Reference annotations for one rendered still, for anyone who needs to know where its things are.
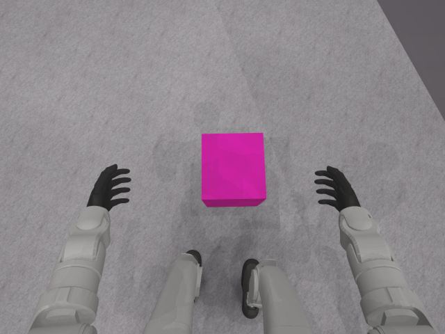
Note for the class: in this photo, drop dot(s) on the right robot shin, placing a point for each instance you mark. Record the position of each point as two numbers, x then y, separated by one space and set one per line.
265 262

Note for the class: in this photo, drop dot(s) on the robot right forearm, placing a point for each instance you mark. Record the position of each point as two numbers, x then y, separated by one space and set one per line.
387 299

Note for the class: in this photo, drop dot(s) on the carton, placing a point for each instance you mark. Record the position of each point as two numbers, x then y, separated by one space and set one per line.
233 170

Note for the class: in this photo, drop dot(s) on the robot left forearm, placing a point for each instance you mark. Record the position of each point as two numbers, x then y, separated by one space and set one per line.
71 296

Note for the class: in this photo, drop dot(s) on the robot left hand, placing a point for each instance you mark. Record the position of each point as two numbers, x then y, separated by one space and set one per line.
101 194

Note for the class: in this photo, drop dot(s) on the robot right hand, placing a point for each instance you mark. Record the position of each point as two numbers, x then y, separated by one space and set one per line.
343 192

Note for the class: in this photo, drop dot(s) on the robot left foot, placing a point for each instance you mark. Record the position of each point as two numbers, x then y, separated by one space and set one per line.
197 256

